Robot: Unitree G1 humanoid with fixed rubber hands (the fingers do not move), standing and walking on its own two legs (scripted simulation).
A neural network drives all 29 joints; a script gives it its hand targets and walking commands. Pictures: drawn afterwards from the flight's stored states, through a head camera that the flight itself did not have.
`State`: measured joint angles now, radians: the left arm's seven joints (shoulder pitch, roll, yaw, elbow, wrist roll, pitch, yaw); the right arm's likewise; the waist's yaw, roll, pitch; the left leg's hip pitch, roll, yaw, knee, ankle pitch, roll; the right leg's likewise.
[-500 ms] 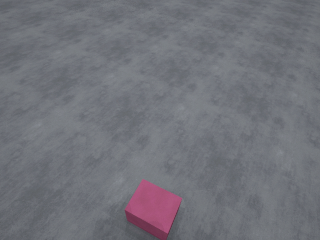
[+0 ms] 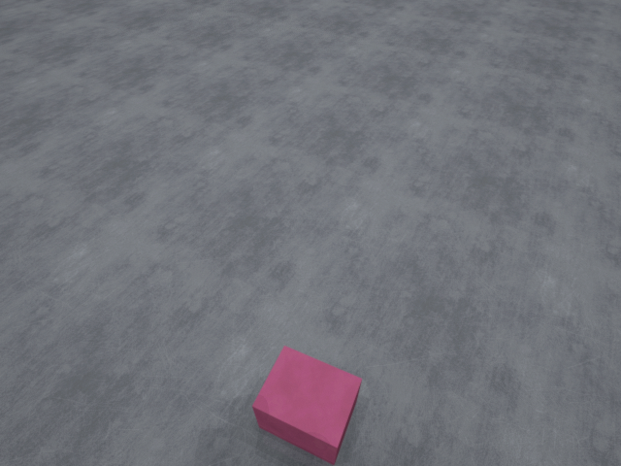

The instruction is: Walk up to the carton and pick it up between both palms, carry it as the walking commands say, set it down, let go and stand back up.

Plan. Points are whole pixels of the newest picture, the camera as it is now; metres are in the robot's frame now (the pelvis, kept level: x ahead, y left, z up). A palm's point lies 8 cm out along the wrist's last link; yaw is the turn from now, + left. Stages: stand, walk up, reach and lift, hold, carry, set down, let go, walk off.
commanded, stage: walk up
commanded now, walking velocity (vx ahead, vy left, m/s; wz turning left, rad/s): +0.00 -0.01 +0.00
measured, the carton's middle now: (308, 404) +0.45 +0.03 -0.69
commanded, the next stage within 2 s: none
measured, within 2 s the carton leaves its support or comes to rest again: neither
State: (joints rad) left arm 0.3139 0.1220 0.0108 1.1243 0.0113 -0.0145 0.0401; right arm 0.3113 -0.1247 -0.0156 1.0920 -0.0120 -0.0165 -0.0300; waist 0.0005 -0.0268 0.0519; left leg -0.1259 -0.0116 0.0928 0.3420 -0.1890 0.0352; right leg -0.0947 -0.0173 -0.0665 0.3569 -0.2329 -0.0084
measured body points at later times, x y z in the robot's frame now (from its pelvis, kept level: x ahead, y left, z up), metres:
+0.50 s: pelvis +0.05 +0.15 -0.02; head +0.11 +0.13 +0.42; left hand +0.02 +0.44 -0.15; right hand +0.14 -0.12 -0.16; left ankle +0.08 +0.30 -0.75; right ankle -0.02 -0.11 -0.75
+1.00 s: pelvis +0.08 +0.26 +0.00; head +0.13 +0.31 +0.45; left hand +0.27 +0.48 -0.16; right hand -0.03 +0.03 -0.11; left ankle +0.08 +0.30 -0.75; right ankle -0.01 +0.12 -0.63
